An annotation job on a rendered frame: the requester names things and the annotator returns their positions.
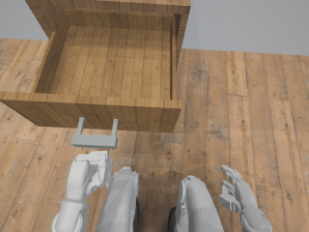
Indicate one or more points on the left robot thigh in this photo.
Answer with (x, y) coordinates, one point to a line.
(116, 212)

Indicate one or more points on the handle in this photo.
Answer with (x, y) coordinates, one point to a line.
(95, 140)

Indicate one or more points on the drawer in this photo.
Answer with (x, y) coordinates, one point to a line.
(102, 66)

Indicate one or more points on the left robot hand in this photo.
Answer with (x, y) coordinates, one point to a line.
(96, 166)

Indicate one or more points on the robot right forearm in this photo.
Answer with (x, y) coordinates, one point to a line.
(253, 220)

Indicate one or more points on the right robot shin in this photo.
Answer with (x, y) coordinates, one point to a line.
(181, 215)

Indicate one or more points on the cabinet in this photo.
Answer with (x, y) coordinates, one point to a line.
(46, 12)

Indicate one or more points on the robot left forearm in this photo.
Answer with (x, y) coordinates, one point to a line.
(72, 217)

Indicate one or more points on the right robot hand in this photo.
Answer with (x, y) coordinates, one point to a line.
(241, 195)

